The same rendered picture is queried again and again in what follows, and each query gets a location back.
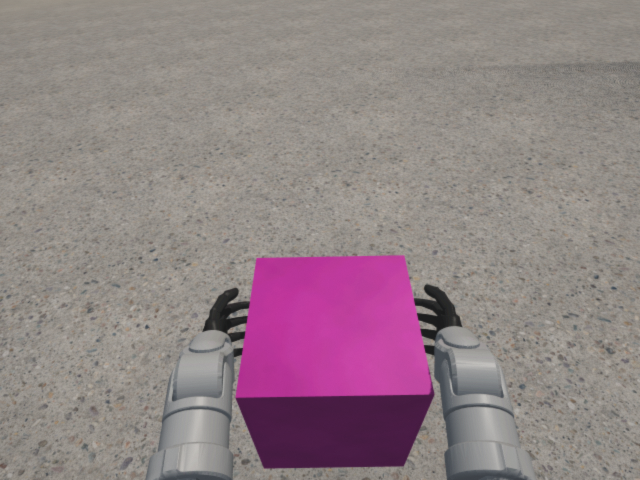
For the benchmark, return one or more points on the right robot hand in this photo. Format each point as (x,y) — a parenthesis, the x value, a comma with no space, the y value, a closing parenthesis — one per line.
(445,310)

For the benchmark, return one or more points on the left robot hand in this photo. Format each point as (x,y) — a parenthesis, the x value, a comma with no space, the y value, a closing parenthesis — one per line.
(220,311)

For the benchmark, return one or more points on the carton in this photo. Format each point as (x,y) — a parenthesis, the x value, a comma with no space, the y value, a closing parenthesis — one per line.
(333,370)

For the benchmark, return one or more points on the robot left forearm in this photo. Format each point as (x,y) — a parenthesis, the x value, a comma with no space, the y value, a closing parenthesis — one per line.
(194,439)

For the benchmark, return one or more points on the robot right forearm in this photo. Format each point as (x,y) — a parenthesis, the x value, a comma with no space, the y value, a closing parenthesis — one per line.
(483,443)

